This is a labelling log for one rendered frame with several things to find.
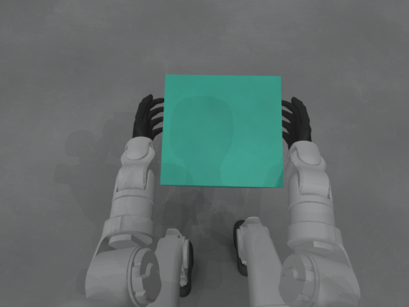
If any right robot forearm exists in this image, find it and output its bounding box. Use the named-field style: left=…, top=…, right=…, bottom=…
left=284, top=141, right=360, bottom=289

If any robot right hand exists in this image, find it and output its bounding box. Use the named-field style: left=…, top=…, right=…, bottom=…
left=281, top=97, right=312, bottom=150

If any left robot forearm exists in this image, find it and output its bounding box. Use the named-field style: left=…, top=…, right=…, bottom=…
left=85, top=136, right=159, bottom=291

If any left robot thigh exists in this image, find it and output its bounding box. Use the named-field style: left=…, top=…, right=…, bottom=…
left=146, top=235, right=189, bottom=307

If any robot left hand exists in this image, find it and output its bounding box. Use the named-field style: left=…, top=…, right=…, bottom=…
left=132, top=94, right=164, bottom=140

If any robot left upper arm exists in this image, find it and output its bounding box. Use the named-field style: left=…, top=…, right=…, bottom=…
left=54, top=246, right=162, bottom=307

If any robot right upper arm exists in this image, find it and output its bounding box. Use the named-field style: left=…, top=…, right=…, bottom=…
left=279, top=251, right=360, bottom=307

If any robot left shin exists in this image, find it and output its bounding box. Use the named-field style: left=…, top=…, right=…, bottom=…
left=157, top=228, right=188, bottom=285

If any carton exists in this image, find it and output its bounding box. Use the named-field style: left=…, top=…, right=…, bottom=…
left=160, top=74, right=284, bottom=188

